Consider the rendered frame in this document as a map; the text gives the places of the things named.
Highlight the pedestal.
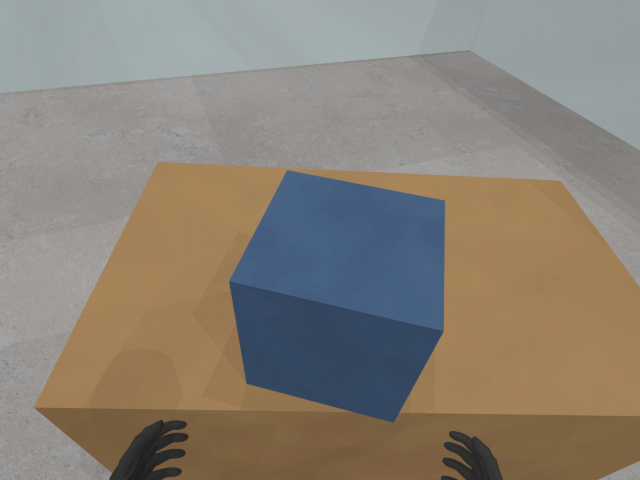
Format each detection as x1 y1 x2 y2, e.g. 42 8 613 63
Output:
34 162 640 480

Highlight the robot left hand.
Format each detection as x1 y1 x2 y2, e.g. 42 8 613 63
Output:
109 420 188 480

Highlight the robot right hand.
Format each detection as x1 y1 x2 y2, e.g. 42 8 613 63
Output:
441 431 503 480

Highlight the carton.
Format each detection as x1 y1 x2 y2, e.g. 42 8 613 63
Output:
229 170 445 423

